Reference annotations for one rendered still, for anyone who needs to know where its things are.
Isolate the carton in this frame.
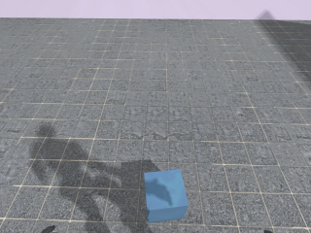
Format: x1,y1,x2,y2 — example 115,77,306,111
144,169,189,223

